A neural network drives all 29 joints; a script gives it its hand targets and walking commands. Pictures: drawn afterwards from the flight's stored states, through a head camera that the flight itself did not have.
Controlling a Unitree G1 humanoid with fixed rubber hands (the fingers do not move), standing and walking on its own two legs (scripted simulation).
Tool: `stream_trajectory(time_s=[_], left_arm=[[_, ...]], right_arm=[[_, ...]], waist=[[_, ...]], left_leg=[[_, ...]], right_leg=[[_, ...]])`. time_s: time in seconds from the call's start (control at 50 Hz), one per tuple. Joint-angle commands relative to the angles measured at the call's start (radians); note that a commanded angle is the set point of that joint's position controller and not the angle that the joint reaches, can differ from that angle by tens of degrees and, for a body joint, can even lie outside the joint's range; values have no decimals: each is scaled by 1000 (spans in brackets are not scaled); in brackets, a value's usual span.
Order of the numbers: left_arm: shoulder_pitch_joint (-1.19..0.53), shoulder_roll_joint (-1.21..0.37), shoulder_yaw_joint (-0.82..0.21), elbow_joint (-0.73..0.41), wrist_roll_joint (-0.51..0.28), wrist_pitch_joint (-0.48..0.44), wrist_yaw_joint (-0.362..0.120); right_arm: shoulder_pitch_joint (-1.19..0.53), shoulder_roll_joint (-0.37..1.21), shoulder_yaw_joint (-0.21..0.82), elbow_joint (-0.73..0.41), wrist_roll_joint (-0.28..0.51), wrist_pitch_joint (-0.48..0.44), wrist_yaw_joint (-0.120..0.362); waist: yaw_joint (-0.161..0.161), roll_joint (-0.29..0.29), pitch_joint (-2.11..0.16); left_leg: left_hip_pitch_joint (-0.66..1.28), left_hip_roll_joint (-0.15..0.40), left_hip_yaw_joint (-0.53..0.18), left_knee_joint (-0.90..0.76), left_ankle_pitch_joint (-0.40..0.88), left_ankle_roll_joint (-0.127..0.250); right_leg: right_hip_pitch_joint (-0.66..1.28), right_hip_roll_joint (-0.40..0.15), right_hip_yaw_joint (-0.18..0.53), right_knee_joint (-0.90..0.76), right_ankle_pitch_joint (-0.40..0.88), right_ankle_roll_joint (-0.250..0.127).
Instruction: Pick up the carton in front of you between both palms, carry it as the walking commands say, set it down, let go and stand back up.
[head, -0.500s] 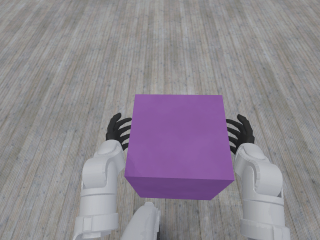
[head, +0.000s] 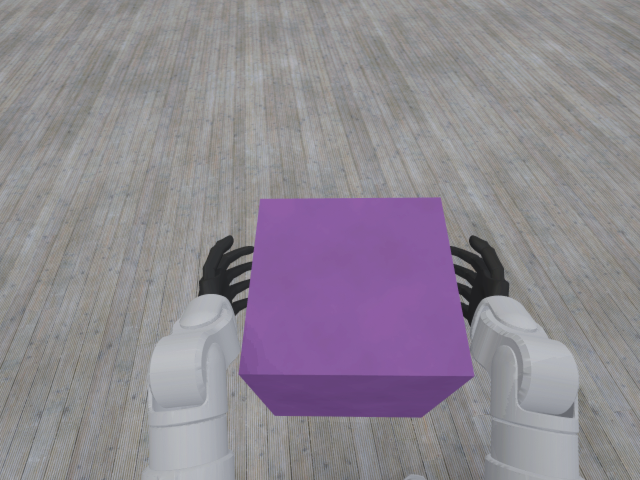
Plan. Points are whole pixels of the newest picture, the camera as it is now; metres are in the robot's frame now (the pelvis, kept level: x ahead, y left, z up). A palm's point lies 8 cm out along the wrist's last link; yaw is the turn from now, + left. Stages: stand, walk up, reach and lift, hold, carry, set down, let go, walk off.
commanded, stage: carry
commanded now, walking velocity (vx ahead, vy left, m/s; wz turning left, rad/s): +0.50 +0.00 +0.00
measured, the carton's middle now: (348, 318) +0.31 +0.00 +0.02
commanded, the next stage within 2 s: none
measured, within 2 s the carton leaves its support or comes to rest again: neither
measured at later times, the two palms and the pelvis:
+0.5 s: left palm (260, 172) +0.52 +0.13 +0.10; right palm (457, 170) +0.53 -0.17 +0.09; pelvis +0.30 -0.03 +0.00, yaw +2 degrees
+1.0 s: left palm (264, 76) +0.83 +0.16 +0.09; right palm (411, 74) +0.83 -0.14 +0.10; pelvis +0.60 +0.01 +0.00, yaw +1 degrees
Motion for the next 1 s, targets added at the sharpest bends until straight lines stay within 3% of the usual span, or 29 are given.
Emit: stream_trajectory(time_s=[0.0,0.04,0.08,0.1,0.12,0.14,0.16,0.18,0.2,0.22,0.24,0.28,0.36,0.5,0.54,0.58,0.6,0.62,0.64,0.66,0.7,0.72,0.76,0.82,0.88,0.98], left_arm=[[-366,-718,-664,-108,-191,52,-43],[-337,-727,-682,-161,-221,85,-60],[-285,-738,-686,-193,-235,109,-77],[-243,-740,-682,-196,-233,120,-84],[-206,-723,-670,-201,-222,128,-87],[-205,-742,-667,-195,-227,132,-92],[-186,-774,-676,-219,-236,134,-104],[-181,-816,-692,-244,-243,132,-117],[-196,-850,-709,-278,-252,128,-130],[-209,-877,-728,-305,-260,124,-141],[-207,-874,-736,-325,-266,124,-148],[-199,-854,-753,-342,-273,122,-158],[-141,-768,-754,-353,-271,136,-159],[-108,-638,-707,-345,-237,180,-119],[-125,-613,-699,-336,-232,191,-106],[-137,-603,-702,-337,-235,200,-96],[-136,-593,-699,-336,-232,205,-92],[-149,-597,-710,-362,-238,211,-91],[-163,-614,-725,-367,-251,212,-96],[-167,-674,-743,-353,-257,206,-105],[-170,-777,-748,-336,-255,185,-128],[-168,-815,-752,-328,-249,174,-137],[-155,-846,-755,-321,-233,154,-144],[-122,-835,-754,-331,-204,139,-136],[-115,-792,-756,-364,-207,144,-123],[-110,-683,-744,-393,-224,179,-105]], right_arm=[[-317,679,642,-128,179,65,62],[-269,699,648,-170,180,96,70],[-231,714,665,-214,184,123,79],[-219,709,676,-234,186,135,82],[-222,705,690,-269,193,149,87],[-229,711,706,-301,201,160,93],[-236,744,730,-315,217,162,101],[-232,787,745,-328,227,161,114],[-226,831,757,-335,235,156,125],[-210,865,764,-337,235,149,135],[-198,871,771,-353,232,144,138],[-163,861,770,-340,211,138,140],[-107,792,765,-353,188,150,125],[-105,659,736,-374,190,200,96],[-114,626,719,-366,195,210,90],[-96,609,698,-340,195,216,85],[-74,605,686,-326,191,218,83],[-82,600,675,-312,187,212,83],[-70,637,677,-308,201,210,87],[-94,681,692,-335,215,207,98],[-142,782,734,-362,239,188,123],[-167,817,753,-371,245,179,135],[-174,842,774,-374,255,165,153],[-145,809,780,-381,258,157,166],[-121,758,773,-397,254,161,159],[-78,655,731,-398,221,190,124]], waist=[[-10,163,-169],[-8,169,-150],[12,110,-211],[27,63,-270],[39,-148,-325],[39,-347,-328],[35,-257,-311],[35,-174,-289],[32,-79,-267],[28,-50,-246],[25,-64,-239],[26,-103,-221],[28,-118,-144],[36,-147,-29],[34,-157,-29],[9,-101,-114],[-12,-26,-183],[-18,234,-271],[-16,320,-261],[-8,234,-260],[-4,54,-242],[3,44,-231],[4,91,-220],[2,121,-179],[-2,122,-128],[-8,144,-56]], left_leg=[[209,207,-82,-11,530,68],[197,205,-54,38,575,52],[77,168,26,243,612,14],[-73,144,48,399,471,-15],[-273,65,80,676,182,-56],[-563,-41,8,873,-208,-63],[-631,20,-75,1002,-241,-38],[-625,59,-93,1010,-211,-22],[-602,99,-98,955,-144,-21],[-571,126,-104,877,-96,-26],[-528,119,-80,813,-72,-34],[-494,107,-39,703,-37,-50],[-526,100,16,477,90,-73],[-498,73,85,285,186,-49],[-419,57,112,251,159,-29],[-139,-19,193,205,91,-17],[79,70,62,188,36,-8],[266,344,-430,64,-140,124],[314,421,-643,-43,-8,178],[280,416,-545,-18,103,175],[144,369,-368,-9,152,123],[73,343,-292,-44,95,90],[20,305,-196,-90,35,69],[37,286,-127,-139,18,83],[74,259,-72,-138,94,82],[116,243,-4,-92,238,72]], right_leg=[[1,31,-65,-106,86,-2],[71,38,-90,-168,93,-15],[350,86,-154,-225,74,-35],[560,20,-62,-205,19,-55],[702,-218,329,-288,-67,-126],[861,-363,621,-360,-28,-254],[824,-368,582,-357,27,-269],[753,-333,494,-354,86,-250],[678,-311,408,-378,68,-213],[614,-288,342,-412,46,-182],[572,-263,273,-432,34,-160],[532,-230,186,-461,-9,-156],[540,-199,107,-496,16,-164],[578,-180,29,-445,199,-137],[583,-184,12,-379,291,-122],[509,-124,-89,-111,444,-82],[365,-93,-107,98,319,-46],[96,23,-93,426,73,9],[-89,87,6,592,-302,-1],[-117,17,88,684,-304,-28],[-89,-57,117,626,-203,-47],[-46,-76,119,541,-152,-44],[0,-60,72,430,-103,-35],[-31,-56,26,252,-39,-8],[-53,-47,-16,78,39,4],[-29,-18,-70,-73,96,-14]])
